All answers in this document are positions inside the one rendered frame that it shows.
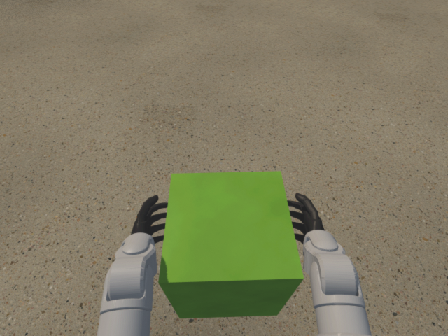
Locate left robot hand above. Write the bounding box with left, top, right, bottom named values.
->
left=131, top=195, right=168, bottom=244

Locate carton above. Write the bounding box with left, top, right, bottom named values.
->
left=158, top=171, right=304, bottom=319

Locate right robot hand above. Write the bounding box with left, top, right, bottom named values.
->
left=287, top=193, right=324, bottom=243

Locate left robot forearm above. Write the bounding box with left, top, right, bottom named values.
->
left=97, top=232, right=158, bottom=336

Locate right robot forearm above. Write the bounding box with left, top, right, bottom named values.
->
left=303, top=230, right=372, bottom=336

